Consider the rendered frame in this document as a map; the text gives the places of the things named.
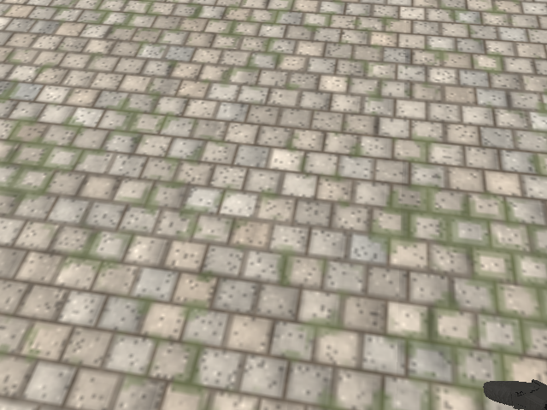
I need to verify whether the robot right hand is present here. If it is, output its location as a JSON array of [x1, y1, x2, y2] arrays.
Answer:
[[483, 379, 547, 410]]

